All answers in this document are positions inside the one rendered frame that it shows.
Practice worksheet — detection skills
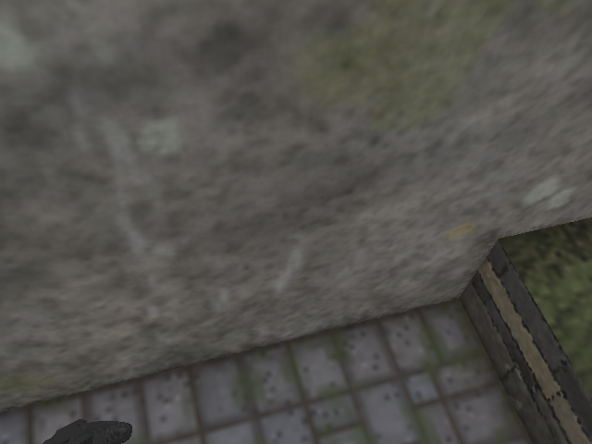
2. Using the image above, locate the robot left hand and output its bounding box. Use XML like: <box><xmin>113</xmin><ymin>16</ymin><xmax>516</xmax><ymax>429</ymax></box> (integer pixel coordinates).
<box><xmin>43</xmin><ymin>419</ymin><xmax>132</xmax><ymax>444</ymax></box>

